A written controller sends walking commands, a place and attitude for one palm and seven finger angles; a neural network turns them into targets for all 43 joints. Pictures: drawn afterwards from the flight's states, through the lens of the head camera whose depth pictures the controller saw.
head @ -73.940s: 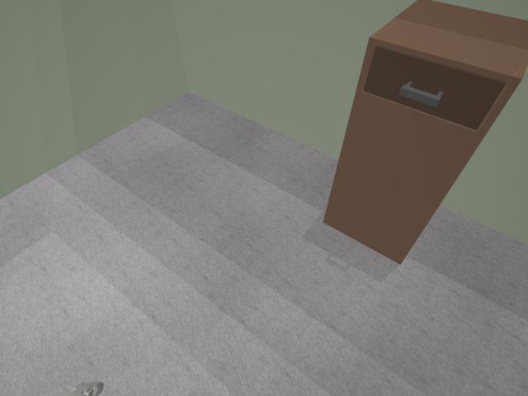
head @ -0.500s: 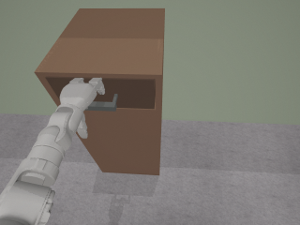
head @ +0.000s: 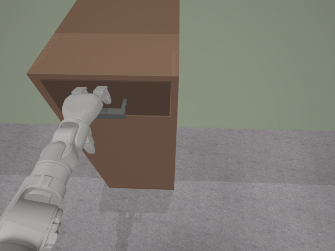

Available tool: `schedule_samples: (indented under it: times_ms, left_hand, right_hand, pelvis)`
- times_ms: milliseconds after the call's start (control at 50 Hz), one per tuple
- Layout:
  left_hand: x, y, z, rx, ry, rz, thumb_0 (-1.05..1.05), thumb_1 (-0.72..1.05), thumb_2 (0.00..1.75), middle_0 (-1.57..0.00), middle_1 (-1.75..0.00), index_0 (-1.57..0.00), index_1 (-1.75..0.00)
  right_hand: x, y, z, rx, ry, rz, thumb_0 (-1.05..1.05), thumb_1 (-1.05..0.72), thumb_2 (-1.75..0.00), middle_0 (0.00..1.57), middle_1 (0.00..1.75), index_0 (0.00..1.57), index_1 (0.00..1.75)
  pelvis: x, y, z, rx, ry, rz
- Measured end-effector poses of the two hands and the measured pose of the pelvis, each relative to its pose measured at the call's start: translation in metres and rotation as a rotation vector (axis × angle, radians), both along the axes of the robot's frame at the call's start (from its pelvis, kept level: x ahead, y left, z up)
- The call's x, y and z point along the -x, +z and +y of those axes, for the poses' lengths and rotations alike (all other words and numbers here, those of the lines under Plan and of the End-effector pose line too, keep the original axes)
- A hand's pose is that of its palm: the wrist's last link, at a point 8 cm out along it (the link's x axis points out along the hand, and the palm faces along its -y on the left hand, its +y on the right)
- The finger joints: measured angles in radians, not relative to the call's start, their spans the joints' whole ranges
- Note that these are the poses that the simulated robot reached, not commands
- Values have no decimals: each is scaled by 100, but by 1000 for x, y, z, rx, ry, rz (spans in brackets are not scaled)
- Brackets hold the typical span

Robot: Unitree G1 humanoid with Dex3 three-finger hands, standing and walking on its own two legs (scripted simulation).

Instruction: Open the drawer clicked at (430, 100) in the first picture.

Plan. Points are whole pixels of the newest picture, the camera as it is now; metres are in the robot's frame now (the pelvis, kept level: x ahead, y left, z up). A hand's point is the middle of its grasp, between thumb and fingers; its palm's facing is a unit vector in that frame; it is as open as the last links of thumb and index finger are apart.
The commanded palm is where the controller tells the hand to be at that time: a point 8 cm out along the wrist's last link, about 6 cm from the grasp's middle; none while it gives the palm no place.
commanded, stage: lower the fingers behind the handle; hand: left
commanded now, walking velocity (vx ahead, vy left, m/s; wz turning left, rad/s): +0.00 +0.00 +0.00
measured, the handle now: (108, 107) +0.48 +0.18 +0.04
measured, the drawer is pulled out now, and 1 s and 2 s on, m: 0.00 0.00 0.01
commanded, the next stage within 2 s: close the thumb around the handle in 0.86 s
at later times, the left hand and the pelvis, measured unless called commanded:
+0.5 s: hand (96, 128) +0.43 +0.21 +0.01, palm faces -0.06 -0.04 -1.00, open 13.8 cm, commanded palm +0.41 +0.20 +0.07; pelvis -0.01 +0.00 -0.01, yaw +0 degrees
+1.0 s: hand (96, 127) +0.43 +0.21 +0.01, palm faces -0.05 -0.04 -1.00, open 13.8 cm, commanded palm +0.41 +0.20 +0.07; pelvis -0.01 +0.00 -0.01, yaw +0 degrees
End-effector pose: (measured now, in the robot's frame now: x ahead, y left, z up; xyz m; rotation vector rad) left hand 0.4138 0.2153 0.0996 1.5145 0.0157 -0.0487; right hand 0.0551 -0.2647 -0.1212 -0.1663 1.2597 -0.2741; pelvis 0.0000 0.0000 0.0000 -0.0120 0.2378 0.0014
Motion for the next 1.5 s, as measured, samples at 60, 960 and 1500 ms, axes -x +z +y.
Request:
schedule_samples:
  times_ms: [60, 960, 1500]
  left_hand:
    - [1, -6, 0, -5, 6, 3, 0, -49, 30, -33, -122, -32, -120]
    - [-1, -33, -4, -21, 33, 14, 0, -49, 30, -32, -120, -32, -120]
    - [6, -30, -4, -11, 40, -3, 0, 53, 74, -37, -129, -39, -131]
  right_hand:
    - [4, -2, 1, -3, -7, 10, 1, -91, -89, 20, 30, 20, 30]
    - [20, -8, 5, 5, -25, 16, 1, -91, -89, 20, 30, 20, 30]
    - [-7, -8, 5, -8, 2, -27, 1, -91, -89, 20, 30, 20, 30]
  pelvis:
    - [0, -1, 2, 2, -1, 7]
    - [7, -10, 3, 10, -6, 40]
    - [1, -9, 2, 7, -4, 31]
